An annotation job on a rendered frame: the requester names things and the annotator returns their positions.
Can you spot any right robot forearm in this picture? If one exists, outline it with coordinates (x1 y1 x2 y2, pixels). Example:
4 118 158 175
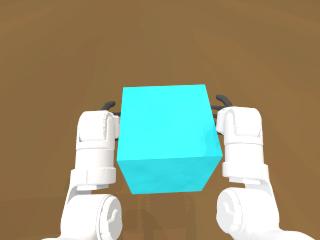
216 106 280 221

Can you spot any robot right hand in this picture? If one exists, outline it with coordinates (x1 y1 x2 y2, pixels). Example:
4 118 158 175
210 94 233 136

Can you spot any robot left hand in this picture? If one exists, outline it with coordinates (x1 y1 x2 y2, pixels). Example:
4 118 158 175
101 101 121 141

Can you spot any right robot upper arm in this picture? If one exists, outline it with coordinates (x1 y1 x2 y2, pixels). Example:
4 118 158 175
216 187 315 240

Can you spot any carton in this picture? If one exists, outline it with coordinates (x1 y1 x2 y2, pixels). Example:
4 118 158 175
116 84 223 195

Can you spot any left robot forearm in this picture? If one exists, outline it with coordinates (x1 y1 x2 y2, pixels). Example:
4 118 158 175
60 110 121 230

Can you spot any left robot upper arm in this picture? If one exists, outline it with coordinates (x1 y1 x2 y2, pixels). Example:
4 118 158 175
42 194 123 240

